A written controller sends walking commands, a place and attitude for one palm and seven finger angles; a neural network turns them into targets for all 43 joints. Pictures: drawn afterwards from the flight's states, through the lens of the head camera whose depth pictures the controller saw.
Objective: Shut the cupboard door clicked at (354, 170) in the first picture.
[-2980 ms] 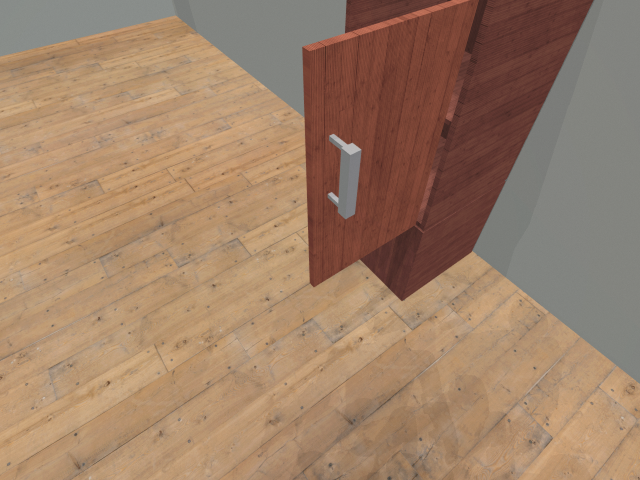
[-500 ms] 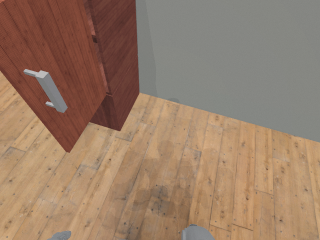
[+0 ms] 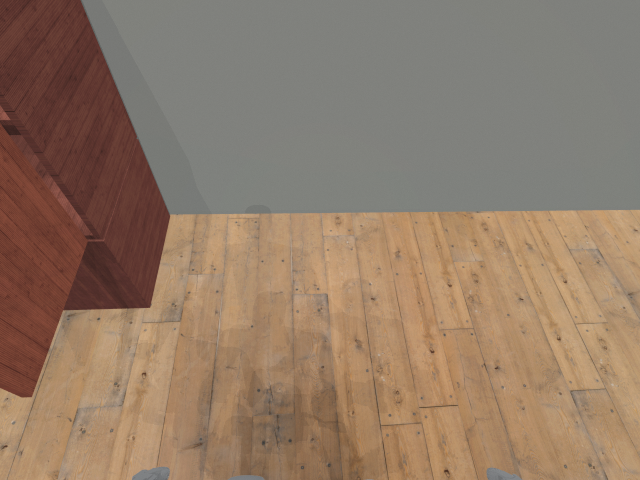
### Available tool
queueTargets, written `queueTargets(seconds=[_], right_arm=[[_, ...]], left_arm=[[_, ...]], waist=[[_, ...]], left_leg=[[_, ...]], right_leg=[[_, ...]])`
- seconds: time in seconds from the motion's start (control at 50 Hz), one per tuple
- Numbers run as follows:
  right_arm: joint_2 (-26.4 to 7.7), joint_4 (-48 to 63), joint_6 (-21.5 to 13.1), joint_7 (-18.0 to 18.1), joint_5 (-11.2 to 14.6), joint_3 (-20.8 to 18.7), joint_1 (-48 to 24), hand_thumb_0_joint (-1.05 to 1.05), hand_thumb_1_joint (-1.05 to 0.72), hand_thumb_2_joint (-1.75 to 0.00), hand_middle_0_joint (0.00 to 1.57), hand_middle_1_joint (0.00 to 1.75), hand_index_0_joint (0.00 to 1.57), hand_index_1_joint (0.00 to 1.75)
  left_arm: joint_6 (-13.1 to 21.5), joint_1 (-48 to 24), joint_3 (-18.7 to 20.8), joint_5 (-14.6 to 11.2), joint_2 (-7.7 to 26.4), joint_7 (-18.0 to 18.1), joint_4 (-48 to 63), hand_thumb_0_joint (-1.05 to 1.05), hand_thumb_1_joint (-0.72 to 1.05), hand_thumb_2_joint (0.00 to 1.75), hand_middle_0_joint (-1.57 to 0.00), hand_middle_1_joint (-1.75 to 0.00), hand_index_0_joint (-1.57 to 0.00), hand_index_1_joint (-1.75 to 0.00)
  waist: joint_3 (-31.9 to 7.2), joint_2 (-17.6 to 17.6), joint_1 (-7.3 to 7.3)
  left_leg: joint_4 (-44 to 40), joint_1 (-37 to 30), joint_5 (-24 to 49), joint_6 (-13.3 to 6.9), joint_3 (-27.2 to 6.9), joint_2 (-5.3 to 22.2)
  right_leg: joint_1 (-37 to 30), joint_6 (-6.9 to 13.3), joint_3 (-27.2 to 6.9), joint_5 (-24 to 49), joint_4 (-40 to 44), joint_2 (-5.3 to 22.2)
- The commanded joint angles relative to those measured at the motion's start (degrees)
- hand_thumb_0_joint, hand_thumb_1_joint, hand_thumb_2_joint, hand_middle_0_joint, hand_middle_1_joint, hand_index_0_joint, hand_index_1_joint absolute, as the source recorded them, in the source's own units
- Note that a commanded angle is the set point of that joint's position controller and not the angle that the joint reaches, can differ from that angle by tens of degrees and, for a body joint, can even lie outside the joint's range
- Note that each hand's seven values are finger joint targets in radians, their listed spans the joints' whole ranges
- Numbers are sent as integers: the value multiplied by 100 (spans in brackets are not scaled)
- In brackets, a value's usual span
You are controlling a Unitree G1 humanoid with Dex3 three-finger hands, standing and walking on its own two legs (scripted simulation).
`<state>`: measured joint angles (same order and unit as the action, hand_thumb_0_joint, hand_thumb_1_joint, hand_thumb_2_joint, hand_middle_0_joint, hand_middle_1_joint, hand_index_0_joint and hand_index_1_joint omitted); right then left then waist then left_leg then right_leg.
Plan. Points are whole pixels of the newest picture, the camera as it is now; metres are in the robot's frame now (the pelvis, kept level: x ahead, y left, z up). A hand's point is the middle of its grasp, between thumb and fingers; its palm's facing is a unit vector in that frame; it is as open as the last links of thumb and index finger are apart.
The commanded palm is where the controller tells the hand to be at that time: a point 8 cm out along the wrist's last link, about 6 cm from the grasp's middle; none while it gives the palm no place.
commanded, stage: walk around to get in front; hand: left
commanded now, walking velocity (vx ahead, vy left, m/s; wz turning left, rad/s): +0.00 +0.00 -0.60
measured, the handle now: out of the picture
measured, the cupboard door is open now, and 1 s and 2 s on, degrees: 90 90 90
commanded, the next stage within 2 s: none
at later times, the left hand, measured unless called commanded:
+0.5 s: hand (227, 465) +0.15 +0.13 -0.15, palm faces -0.29 -0.92 -0.27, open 7.4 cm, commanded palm none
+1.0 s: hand (249, 409) +0.23 +0.11 -0.16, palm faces -0.53 -0.83 -0.19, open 7.4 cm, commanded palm none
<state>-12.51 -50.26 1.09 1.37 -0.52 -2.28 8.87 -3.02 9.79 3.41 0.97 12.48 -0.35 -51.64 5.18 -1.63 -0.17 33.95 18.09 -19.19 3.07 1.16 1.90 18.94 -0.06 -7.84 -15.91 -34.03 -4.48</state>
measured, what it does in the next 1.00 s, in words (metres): steps on the spot, turning right: right foot, then left foot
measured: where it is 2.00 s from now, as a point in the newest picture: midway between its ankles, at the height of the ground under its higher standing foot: outside the picture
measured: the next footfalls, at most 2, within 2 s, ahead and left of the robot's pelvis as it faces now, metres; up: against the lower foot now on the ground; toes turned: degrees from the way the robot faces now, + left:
right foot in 0.36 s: +0.01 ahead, -0.15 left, +0.00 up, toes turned -19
left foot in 0.78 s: +0.12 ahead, +0.06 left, +0.00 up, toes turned -26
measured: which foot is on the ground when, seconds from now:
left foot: down 0.00-0.36, up 0.38-0.76, down 0.78-1.00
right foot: down 0.00-0.00, up 0.02-0.34, down 0.36-0.78, up 0.80-1.00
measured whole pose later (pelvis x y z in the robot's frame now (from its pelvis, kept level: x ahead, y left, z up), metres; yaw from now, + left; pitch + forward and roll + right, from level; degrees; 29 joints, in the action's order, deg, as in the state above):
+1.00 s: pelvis +0.04 -0.02 +0.02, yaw -36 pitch +1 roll -3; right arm -10.3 -50.5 0.4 2.0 -1.9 -0.6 12.1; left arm -3.9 8.9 5.6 1.1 15.9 -2.3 -52.2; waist 5.7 -1.8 1.3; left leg 27.1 13.1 -15.1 -0.7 8.5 6.1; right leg 27.9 -3.7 0.5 -24.0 -64.1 1.1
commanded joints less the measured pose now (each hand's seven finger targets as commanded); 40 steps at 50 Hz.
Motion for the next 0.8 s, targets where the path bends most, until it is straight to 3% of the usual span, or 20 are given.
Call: queueTargets(seconds=[0.0, 0.02, 0.04, 0.1, 0.22, 0.26, 0.3, 0.32, 0.34, 0.36, 0.38, 0.42, 0.46, 0.52, 0.62, 0.7, 0.72, 0.74, 0.76, 0.78], right_arm=[[-1540, 206, -145, 150, -115, -313, 966, 0, -90, -90, 20, 30, 20, 30], [-1336, 333, -164, 162, -162, -254, 689, 0, -90, -90, 20, 30, 20, 30], [-1154, 359, -190, 171, -173, -211, 445, 0, -90, -90, 20, 30, 20, 30], [-995, 452, -157, 174, -135, -157, 182, 0, -90, -90, 20, 30, 20, 30], [-1151, 144, -123, 96, -141, -288, 859, 0, -90, -90, 20, 30, 20, 30], [-1254, 119, -106, 61, -134, -338, 861, 0, -90, -90, 20, 30, 20, 30], [-1279, 175, -77, 23, -91, -364, 672, 0, -90, -90, 20, 30, 20, 30], [-1131, 229, -69, 1, -40, -360, 569, 0, -90, -90, 20, 30, 20, 30], [-610, 492, -56, -16, 6, -235, 317, 0, -90, -90, 20, 30, 20, 30], [-695, 631, 9, 35, -4, -189, -42, 0, -90, -90, 20, 30, 20, 30], [-692, 573, 41, 46, 27, -181, 32, 0, -90, -90, 20, 30, 20, 30], [-717, 383, 82, 33, -2, -228, -94, 0, -90, -90, 20, 30, 20, 30], [-640, 308, 102, -1, -17, -227, -22, 0, -90, -90, 20, 30, 20, 30], [-558, 258, 107, -3, 0, -218, -40, 0, -90, -90, 20, 30, 20, 30], [-524, 360, 39, 30, 31, -205, -209, 0, -90, -90, 20, 30, 20, 30], [-545, 212, -49, 88, 64, -205, 363, 0, -90, -90, 20, 30, 20, 30], [-717, 102, -108, 114, 41, -226, 697, 0, -90, -90, 20, 30, 20, 30], [-1274, 124, -177, 132, -60, -301, 800, 0, -90, -90, 20, 30, 20, 30], [-1592, 178, -155, 163, -93, -350, 933, 0, -90, -90, 20, 30, 20, 30], [-1481, 281, -118, 163, -147, -299, 752, 0, -90, -90, 20, 30, 20, 30]], left_arm=[[86, -365, 220, 11, 745, -23, 719, 0, 90, 90, -20, -30, -20, -30], [84, -300, 277, 43, 771, -79, 711, 0, 90, 90, -20, -30, -20, -30], [79, -241, 335, 88, 714, -116, 547, 0, 90, 90, -20, -30, -20, -30], [17, -63, 291, 44, 534, -212, 438, 0, 90, 90, -20, -30, -20, -30], [77, -525, 161, 21, 374, -240, 545, 0, 90, 90, -20, -30, -20, -30], [118, -451, 144, 15, 410, -229, 510, 0, 90, 90, -20, -30, -20, -30], [162, 36, 181, 20, 569, -205, 377, 0, 90, 90, -20, -30, -20, -30], [207, 454, 254, 46, 892, -164, 224, 0, 90, 90, -20, -30, -20, -30], [274, 826, 400, 108, 1575, -63, 89, 0, 90, 90, -20, -30, -20, -30], [252, 1128, 437, 11, 1786, 33, 9, 0, 90, 90, -20, -30, -20, -30], [239, 974, 396, 5, 1632, 68, 39, 0, 90, 90, -20, -30, -20, -30], [210, 316, 351, 17, 1235, 137, 205, 0, 90, 90, -20, -30, -20, -30], [252, 198, 283, 5, 1077, 135, 282, 0, 90, 90, -20, -30, -20, -30], [262, 293, 292, 18, 1125, 140, 294, 0, 90, 90, -20, -30, -20, -30], [219, 283, 345, 59, 1207, 118, 288, 0, 90, 90, -20, -30, -20, -30], [164, -82, 354, 32, 1122, 106, 328, 0, 90, 90, -20, -30, -20, -30], [139, -184, 319, -13, 976, 94, 407, 0, 90, 90, -20, -30, -20, -30], [106, 15, 246, -83, 587, 47, 509, 0, 90, 90, -20, -30, -20, -30], [108, -69, 228, -45, 594, 7, 597, 0, 90, 90, -20, -30, -20, -30], [92, -143, 272, 6, 757, -27, 586, 0, 90, 90, -20, -30, -20, -30]], waist=[[-710, 1622, -324], [-565, 1099, -140], [-533, 1196, 6], [-511, 1223, 123], [-699, 1382, -252], [-800, 1507, -252], [-884, 1258, 30], [-1087, 555, 245], [-1029, -1597, 463], [-1042, -1719, 690], [-858, -1261, 502], [-616, -1216, 251], [-647, -880, 115], [-891, -576, 140], [-815, -654, 168], [-819, -599, -160], [-935, -172, -310], [-1012, 1428, -270], [-902, 2061, -295], [-706, 1306, -235]], left_leg=[[-1922, -1157, 1211, -1298, -2602, 2789], [-1975, -748, 1410, -1381, -2246, 2568], [-1795, -731, 1977, -1202, -1688, 2143], [-1541, -835, 2086, -921, -309, 1568], [-1139, -1370, 2891, -956, 179, 1719], [-877, -1361, 3063, -893, 269, 1799], [-234, -968, 2655, -570, 540, 1676], [522, -307, 1845, -269, 763, 1452], [1863, 1348, -1064, 99, 1185, 564], [2829, 1708, -2092, 111, 393, 317], [3235, 1801, -1660, 62, -57, 464], [3357, 1844, -896, 148, -139, 520], [3149, 1541, -512, 213, -121, 402], [2570, 1225, -383, 232, -42, 229], [1511, 866, -561, 172, -51, 42], [-205, -396, 235, 77, -61, -69], [-1022, -1217, 738, -4, -219, 230], [-1700, -1876, 1035, -489, -1768, 1638], [-1860, -1653, 2013, -1103, -2585, 2715], [-1803, -994, 1987, -1387, -2303, 2748]], right_leg=[[1443, -145, 256, -1985, -2556, 317], [1360, -212, 316, -1690, -3090, 415], [1375, -266, 410, -1379, -3381, 444], [1294, -362, 783, -885, -3315, 566], [720, -318, 1299, -1024, -1323, 541], [325, -228, 1419, -985, -665, 473], [-580, -110, 1459, 104, 505, 434], [-1516, 73, 940, 1105, 1098, 824], [-2435, 646, -1120, 3149, 1438, 2338], [-2156, 1234, -1595, 4384, 1258, 2836], [-1869, 1375, -1263, 3437, 1317, 2701], [-1558, 1125, -960, 2993, 1253, 1995], [-1318, 981, -611, 3334, 1172, 1755], [-1392, 1019, -682, 3189, 1145, 1644], [-1224, 1131, -1175, 2777, 1112, 1645], [-489, 777, -1295, 2471, 685, 1387], [81, 503, -1010, 1791, 332, 1048], [1117, 104, -260, -248, -655, 187], [1412, -148, 479, -2125, -2094, 55], [1209, -149, 257, -1993, -2954, 370]])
